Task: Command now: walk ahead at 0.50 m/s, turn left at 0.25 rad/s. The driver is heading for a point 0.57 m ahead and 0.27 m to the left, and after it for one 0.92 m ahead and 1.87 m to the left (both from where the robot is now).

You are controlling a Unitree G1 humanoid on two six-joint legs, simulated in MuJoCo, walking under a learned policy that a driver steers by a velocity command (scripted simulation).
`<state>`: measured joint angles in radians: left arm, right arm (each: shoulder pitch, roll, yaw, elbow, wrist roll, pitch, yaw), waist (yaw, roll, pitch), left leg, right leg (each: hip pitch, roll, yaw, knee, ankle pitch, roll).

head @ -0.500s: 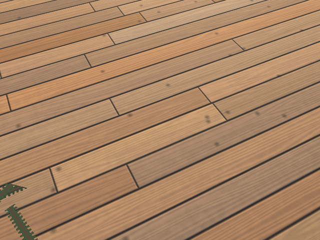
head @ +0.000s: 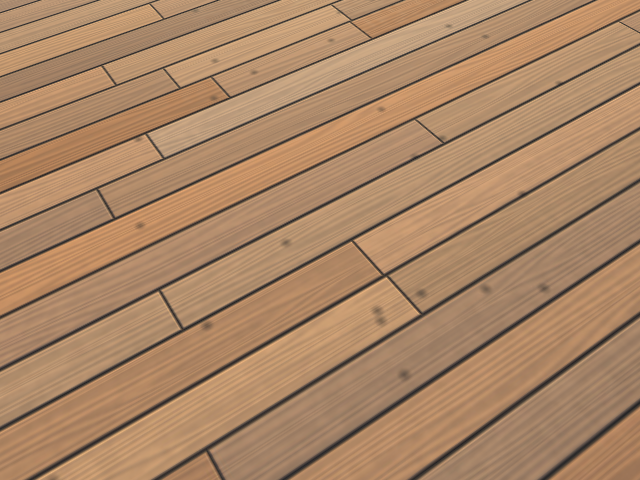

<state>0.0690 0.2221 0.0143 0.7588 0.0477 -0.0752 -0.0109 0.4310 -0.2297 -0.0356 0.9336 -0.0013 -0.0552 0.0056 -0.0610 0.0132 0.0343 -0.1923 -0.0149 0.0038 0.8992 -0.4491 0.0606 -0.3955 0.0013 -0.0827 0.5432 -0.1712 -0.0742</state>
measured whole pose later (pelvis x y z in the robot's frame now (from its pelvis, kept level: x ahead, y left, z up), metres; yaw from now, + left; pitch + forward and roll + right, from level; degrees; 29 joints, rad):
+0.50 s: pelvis +0.25 +0.04 -0.02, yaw +16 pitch +1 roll +0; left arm 0.41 0.22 0.04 0.95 0.02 -0.06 0.02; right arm 0.06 -0.23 -0.05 0.76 -0.05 -0.02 0.05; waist 0.04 0.00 0.06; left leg -0.46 -0.05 0.13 0.60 -0.16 0.16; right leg 0.02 -0.09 -0.30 0.67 -0.48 0.00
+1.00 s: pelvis +0.52 +0.12 +0.00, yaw +34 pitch +2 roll +1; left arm 0.03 0.25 0.01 0.69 0.03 -0.05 -0.02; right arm 0.46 -0.30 -0.08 0.85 -0.01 -0.04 0.00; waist -0.10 -0.02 0.03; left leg 0.03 -0.14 -0.23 0.40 -0.43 0.10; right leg -0.50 -0.01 0.02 0.53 -0.12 0.00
